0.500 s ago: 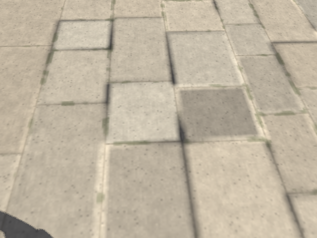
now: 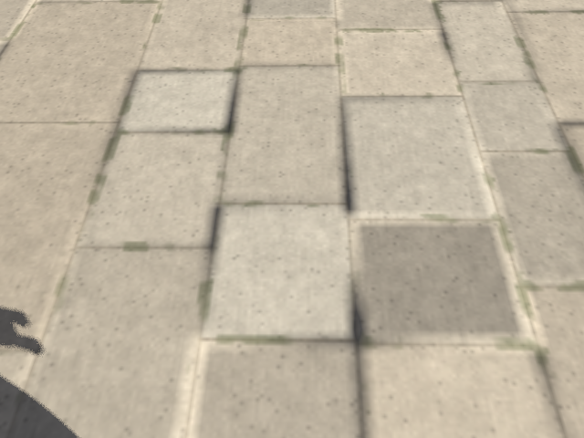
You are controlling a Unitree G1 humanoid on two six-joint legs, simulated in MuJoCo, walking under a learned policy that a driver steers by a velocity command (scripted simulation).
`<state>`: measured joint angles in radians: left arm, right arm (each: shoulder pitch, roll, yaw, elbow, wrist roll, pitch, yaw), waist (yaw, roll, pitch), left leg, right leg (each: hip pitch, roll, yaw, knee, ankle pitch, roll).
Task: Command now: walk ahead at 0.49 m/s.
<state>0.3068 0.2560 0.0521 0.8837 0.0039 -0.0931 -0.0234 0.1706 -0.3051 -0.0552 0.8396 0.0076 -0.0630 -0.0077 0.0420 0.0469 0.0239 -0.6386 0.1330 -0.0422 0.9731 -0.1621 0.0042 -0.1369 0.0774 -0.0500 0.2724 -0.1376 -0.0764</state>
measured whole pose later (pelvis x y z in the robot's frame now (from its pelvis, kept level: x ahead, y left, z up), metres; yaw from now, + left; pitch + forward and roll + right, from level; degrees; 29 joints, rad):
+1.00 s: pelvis +0.48 +0.03 -0.01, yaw +0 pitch +1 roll +0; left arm 0.09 0.22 0.03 0.91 0.03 -0.05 -0.01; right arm 0.20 -0.27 -0.04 0.93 0.00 0.01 -0.04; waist 0.00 0.03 0.06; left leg -0.39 0.05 -0.04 0.86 -0.48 -0.05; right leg -0.38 0.04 -0.05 0.44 -0.08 -0.06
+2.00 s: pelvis +0.58 +0.05 -0.02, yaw +0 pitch +0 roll +0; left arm 0.20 0.23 0.05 1.12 -0.02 -0.03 0.02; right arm 0.32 -0.22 -0.04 1.08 0.02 -0.04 -0.04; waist 0.00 0.01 -0.01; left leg -0.17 0.02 0.00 0.57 -0.42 0.03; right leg -0.28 0.01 -0.02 0.62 -0.41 -0.05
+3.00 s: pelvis +1.07 +0.07 -0.01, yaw +0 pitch +2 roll +2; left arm 0.03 0.24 0.05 0.91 -0.02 -0.08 -0.01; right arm 0.38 -0.24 -0.05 1.02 0.01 -0.09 -0.01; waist -0.08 -0.03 0.00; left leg 0.04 -0.06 0.05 0.19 -0.26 0.04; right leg -0.64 -0.10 0.01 0.57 0.07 -0.01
